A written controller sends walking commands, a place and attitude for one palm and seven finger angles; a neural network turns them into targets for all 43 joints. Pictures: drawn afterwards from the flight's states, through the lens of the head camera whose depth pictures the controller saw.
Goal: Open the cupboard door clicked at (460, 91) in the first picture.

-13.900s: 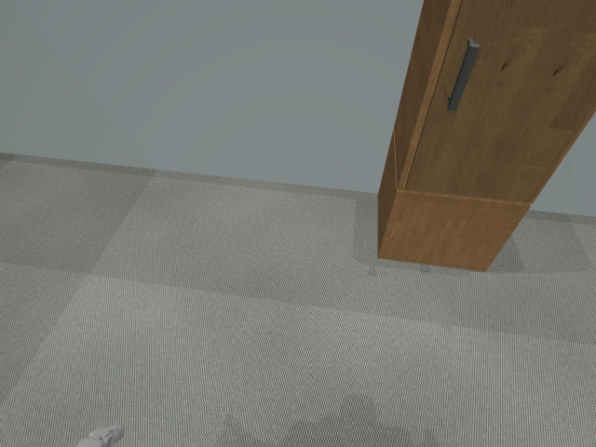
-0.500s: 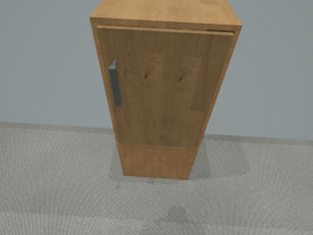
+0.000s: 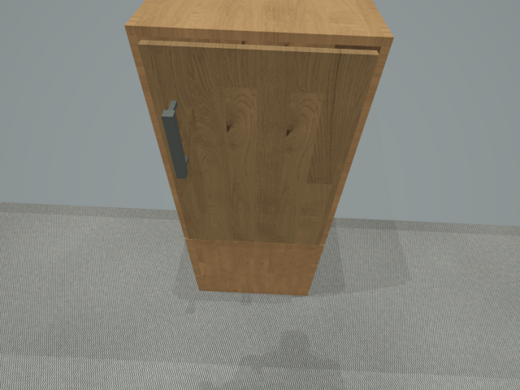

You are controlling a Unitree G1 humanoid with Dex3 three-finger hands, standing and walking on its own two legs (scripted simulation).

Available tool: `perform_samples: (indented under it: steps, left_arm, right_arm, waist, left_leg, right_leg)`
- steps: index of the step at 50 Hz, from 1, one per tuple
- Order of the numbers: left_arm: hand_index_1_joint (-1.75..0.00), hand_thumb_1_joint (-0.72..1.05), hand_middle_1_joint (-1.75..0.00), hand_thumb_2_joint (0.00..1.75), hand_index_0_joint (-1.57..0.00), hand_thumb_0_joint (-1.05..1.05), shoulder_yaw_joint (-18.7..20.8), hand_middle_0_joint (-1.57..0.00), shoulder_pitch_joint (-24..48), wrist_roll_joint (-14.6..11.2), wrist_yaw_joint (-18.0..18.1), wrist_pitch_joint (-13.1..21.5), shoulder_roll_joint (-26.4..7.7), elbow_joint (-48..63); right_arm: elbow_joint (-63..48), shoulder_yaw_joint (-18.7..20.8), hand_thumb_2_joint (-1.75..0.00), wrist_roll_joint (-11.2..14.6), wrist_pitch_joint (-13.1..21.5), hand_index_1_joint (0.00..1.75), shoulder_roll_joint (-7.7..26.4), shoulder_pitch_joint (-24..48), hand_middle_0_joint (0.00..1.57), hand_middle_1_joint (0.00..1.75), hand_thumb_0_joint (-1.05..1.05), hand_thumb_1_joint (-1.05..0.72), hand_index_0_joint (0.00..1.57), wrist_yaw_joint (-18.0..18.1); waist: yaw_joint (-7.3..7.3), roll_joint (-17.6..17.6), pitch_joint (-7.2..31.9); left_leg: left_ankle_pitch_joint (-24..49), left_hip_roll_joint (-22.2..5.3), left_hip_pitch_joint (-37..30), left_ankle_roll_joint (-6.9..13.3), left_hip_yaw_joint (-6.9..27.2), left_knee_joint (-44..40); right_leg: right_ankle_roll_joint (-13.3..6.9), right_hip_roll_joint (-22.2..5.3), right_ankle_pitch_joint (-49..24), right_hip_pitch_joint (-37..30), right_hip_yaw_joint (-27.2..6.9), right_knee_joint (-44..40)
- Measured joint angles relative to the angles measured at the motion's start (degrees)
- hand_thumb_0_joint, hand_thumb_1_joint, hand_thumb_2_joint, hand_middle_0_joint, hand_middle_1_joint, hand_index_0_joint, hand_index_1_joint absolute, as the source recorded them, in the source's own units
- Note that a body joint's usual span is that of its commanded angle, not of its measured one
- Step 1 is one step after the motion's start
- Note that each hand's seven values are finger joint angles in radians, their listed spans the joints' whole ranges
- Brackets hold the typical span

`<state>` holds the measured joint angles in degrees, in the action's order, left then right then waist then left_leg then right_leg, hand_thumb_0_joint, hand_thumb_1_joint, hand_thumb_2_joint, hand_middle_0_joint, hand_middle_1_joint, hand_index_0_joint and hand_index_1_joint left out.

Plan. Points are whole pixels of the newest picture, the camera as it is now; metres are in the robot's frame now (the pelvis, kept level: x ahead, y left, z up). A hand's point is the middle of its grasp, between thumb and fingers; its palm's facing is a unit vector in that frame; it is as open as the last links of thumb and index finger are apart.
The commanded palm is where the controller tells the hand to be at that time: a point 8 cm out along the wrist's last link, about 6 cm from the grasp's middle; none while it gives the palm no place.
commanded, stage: come to a stop and stand still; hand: left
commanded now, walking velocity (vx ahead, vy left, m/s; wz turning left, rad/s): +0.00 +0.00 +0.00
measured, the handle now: (178, 141) +0.56 +0.20 +0.06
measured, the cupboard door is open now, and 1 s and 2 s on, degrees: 0 0 0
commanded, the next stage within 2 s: look again from close up in 0.50 s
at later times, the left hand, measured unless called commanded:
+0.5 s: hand out of the picture +0.03 +0.19 -0.17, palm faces +0.00 -0.96 -0.27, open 7.4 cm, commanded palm none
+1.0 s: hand out of the picture +0.01 +0.17 -0.17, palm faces +0.00 -0.98 -0.22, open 7.3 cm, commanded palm none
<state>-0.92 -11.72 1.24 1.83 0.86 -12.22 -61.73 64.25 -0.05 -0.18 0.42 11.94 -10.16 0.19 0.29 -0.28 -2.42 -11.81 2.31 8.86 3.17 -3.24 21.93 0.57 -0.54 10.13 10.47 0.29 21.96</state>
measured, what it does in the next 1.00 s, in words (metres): stands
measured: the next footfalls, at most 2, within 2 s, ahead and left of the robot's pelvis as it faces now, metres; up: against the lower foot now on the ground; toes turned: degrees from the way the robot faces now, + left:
none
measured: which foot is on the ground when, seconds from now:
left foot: down 0.00-1.00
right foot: down 0.00-1.00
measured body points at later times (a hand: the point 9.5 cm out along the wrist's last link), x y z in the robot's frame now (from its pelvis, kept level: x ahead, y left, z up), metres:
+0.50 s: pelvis -0.01 -0.01 +0.00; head -0.02 -0.02 +0.45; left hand +0.03 +0.25 -0.15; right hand +0.03 -0.27 -0.15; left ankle +0.00 +0.08 -0.74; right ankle +0.02 -0.13 -0.74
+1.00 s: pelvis -0.01 -0.02 +0.00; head -0.01 -0.02 +0.45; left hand +0.02 +0.22 -0.16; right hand +0.01 -0.27 -0.15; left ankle +0.00 +0.08 -0.74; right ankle +0.02 -0.13 -0.74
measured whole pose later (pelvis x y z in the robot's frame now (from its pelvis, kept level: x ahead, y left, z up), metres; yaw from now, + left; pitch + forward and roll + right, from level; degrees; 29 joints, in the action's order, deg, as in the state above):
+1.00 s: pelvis -0.01 -0.02 +0.00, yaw +0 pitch -2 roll +0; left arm -1.0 -13.3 0.8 0.9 0.7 -12.6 -63.0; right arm 64.7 -0.8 -0.5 0.9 11.5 -12.8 0.6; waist 0.1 -1.0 -1.9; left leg -10.9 0.9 8.9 1.4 -2.3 22.1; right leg -1.4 0.8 9.6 10.6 1.3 22.5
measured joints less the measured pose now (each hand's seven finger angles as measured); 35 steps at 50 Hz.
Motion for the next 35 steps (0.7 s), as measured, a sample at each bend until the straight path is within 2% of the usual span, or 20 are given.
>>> perform_samples:
  steps: [4,10,21,35]
  left_arm:
    - [-0.3,0.91,-0.3,0.89,-0.2,0.0,-0.1,-0.2,-0.5,-0.1,0.4,0.6,0.1,0.6]
    - [-0.3,0.91,-0.3,0.89,-0.2,0.0,0.5,-0.2,-1.5,-0.2,-0.1,-0.4,-0.5,1.0]
    - [-0.3,0.91,-0.3,0.89,-0.2,0.0,0.5,-0.2,-1.7,-0.2,-0.8,-0.2,-1.7,1.5]
    - [-0.3,0.91,-0.3,0.89,-0.2,0.0,-0.1,-0.2,-0.7,-0.4,-1.1,-0.1,-1.1,-0.3]
  right_arm:
    - [-3.5,0.4,-0.9,-0.3,0.9,0.3,0.9,-1.3,0.2,0.3,0.0,-0.91,0.2,0.5]
    - [-5.2,0.5,-0.9,-0.5,0.2,0.3,1.4,-2.7,0.2,0.3,0.0,-0.91,0.2,0.7]
    - [-4.5,0.1,-0.9,-0.5,0.5,0.3,2.1,-2.8,0.2,0.3,0.0,-0.91,0.2,0.1]
    - [-1.0,-0.4,-0.9,-0.4,0.6,0.3,2.1,-2.8,0.2,0.3,0.0,-0.91,0.2,0.4]
  waist:
    - [0.35,1.0,-0.7]
    - [0.17,2.0,0.8]
    - [-0.12,1.0,1.3]
    - [-0.02,-0.8,0.8]
  left_leg:
    - [-2.0,0.1,1.6,0.2,-0.1,4.1]
    - [-2.7,0.5,0.9,0.3,-0.1,5.1]
    - [-0.7,0.0,1.0,-0.5,0.2,2.8]
    - [0.5,-0.9,0.4,-1.5,0.9,1.1]
  right_leg:
    - [-0.1,-0.2,2.1,1.7,0.0,4.3]
    - [-0.1,-0.7,3.5,1.5,0.0,6.6]
    - [-0.9,-0.1,1.9,1.8,0.2,4.8]
    - [-1.7,0.9,0.3,0.6,1.0,2.1]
